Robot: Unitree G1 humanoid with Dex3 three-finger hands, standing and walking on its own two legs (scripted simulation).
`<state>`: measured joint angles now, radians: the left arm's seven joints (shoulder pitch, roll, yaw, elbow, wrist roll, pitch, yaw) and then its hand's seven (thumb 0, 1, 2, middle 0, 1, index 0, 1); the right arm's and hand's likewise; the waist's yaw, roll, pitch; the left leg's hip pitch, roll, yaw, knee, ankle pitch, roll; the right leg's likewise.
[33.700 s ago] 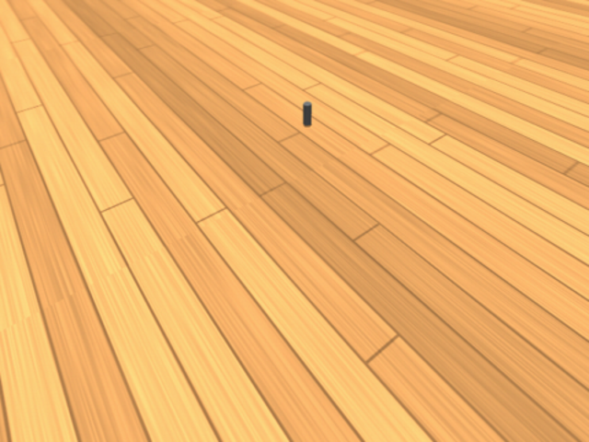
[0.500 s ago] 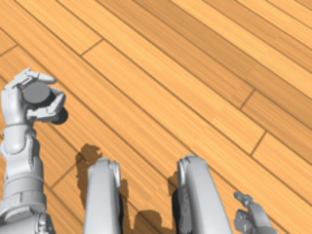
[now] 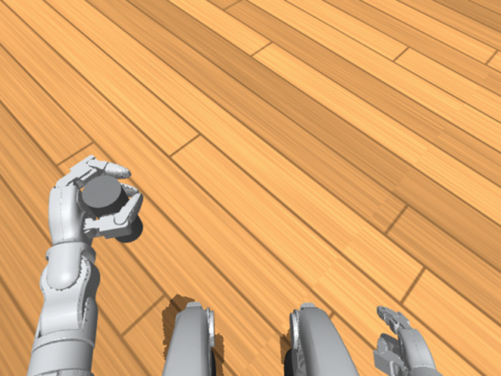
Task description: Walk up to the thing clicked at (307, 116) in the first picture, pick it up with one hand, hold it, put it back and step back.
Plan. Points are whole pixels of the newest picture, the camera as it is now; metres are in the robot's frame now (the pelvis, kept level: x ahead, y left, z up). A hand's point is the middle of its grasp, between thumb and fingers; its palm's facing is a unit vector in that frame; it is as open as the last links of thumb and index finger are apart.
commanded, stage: lift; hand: left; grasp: from the side
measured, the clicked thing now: (116, 212) +0.38 +0.22 +0.00
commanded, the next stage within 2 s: hold in 1.00 s
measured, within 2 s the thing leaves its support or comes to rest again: neither
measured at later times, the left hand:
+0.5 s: hand (104, 176) +0.37 +0.19 +0.12, palm faces +0.18 -0.98 -0.05, open 6.8 cm
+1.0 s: hand (107, 156) +0.37 +0.18 +0.16, palm faces +0.18 -0.98 -0.03, open 6.8 cm
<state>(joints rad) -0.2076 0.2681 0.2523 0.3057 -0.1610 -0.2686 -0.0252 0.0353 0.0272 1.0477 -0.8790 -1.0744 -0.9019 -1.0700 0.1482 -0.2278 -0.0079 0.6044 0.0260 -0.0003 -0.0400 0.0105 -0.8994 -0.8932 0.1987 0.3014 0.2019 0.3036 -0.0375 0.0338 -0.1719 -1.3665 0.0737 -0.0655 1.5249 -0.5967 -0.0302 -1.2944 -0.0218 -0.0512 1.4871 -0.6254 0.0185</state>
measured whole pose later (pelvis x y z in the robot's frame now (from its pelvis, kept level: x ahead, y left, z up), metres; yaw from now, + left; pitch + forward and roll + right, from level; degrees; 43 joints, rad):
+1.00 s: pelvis +0.04 +0.00 +0.12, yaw +1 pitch +11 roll -1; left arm -0.12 0.17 0.15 0.37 -0.14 -0.34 0.02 0.04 0.03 1.05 -0.88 -1.07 -0.90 -1.07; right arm 0.22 -0.22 -0.01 0.64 -0.01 0.01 -0.03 0.01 -0.91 -0.90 0.20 0.30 0.20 0.30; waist -0.03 0.02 -0.07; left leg -0.72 0.07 -0.02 0.98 -0.45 -0.03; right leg -0.66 -0.02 -0.04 0.95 -0.47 0.02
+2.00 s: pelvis +0.04 -0.01 +0.14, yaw +1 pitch +6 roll -1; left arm -0.10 0.15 0.13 0.37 -0.13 -0.32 0.04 0.04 0.03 1.05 -0.88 -1.08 -0.90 -1.07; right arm 0.21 -0.21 -0.01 0.64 0.00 0.01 -0.02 0.01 -0.92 -0.90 0.20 0.30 0.20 0.30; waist -0.02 0.02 -0.03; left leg -0.54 0.06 0.00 0.82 -0.38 -0.03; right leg -0.49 -0.03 -0.03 0.81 -0.41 0.02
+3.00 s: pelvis +0.04 +0.00 +0.14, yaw +1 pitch +6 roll -1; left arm -0.11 0.16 0.14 0.41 -0.13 -0.36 0.02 0.04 0.03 1.05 -0.88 -1.08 -0.90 -1.07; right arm 0.22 -0.22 -0.01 0.65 0.00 0.01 -0.01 0.01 -0.92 -0.91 0.20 0.30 0.20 0.30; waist -0.02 0.02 -0.03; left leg -0.53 0.06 0.00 0.82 -0.38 -0.03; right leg -0.48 -0.03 -0.03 0.79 -0.41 0.02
